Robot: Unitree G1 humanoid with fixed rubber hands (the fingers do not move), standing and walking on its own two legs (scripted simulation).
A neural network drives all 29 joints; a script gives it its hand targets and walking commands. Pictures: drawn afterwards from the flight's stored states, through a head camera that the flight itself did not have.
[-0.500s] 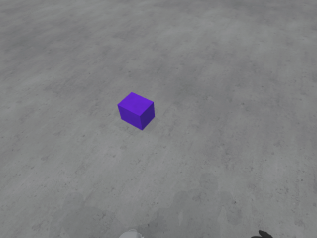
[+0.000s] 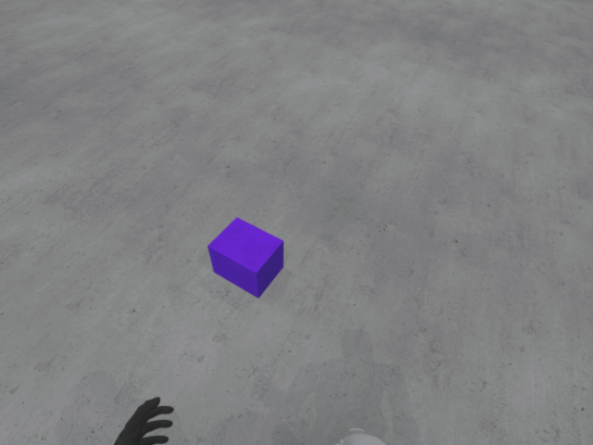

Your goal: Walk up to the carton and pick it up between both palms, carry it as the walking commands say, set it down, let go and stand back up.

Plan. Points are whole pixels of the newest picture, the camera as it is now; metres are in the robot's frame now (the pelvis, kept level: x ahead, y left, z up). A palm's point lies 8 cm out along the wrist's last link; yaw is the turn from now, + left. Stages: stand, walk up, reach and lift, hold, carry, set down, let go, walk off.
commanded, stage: walk up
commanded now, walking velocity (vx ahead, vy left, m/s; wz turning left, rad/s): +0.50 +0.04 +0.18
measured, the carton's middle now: (247, 257) +0.95 +0.10 -0.70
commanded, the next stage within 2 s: none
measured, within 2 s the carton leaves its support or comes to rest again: neither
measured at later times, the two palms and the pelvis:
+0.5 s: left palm out of the picture +0.12 +0.23 -0.10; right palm (410, 312) +0.38 -0.24 -0.13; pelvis +0.24 -0.01 +0.00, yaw +2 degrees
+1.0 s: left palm (131, 254) +0.54 +0.30 -0.13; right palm (389, 300) +0.40 -0.20 -0.12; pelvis +0.43 +0.05 +0.00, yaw +2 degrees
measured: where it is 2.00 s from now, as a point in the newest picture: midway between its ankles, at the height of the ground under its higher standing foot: (258, 354)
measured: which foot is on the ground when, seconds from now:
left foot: down 0.00-0.14, up 0.16-0.62, down 0.64-1.00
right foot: up 0.00-0.12, down 0.14-0.64, up 0.66-1.00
